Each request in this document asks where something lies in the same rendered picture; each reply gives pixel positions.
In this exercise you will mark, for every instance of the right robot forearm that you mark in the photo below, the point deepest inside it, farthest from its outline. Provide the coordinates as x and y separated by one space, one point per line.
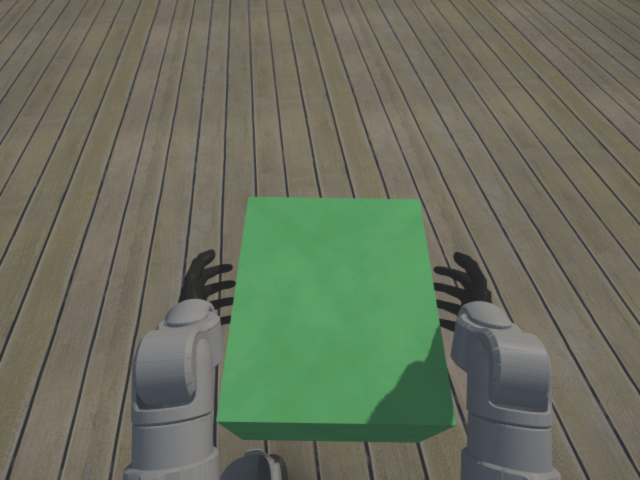
509 397

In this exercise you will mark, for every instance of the carton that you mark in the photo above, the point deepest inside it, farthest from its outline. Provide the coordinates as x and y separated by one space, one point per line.
334 332

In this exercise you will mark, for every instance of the left robot hand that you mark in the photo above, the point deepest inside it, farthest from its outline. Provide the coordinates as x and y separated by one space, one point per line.
196 277

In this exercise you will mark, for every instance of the left robot foot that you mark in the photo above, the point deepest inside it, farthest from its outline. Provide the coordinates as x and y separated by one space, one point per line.
277 458

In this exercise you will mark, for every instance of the left robot forearm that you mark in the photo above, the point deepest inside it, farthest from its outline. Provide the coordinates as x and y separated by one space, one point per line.
173 396

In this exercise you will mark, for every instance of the robot left thigh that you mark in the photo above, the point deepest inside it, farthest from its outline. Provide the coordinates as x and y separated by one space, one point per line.
252 467

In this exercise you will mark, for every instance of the right robot hand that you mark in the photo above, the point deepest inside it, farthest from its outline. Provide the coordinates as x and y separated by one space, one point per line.
474 283

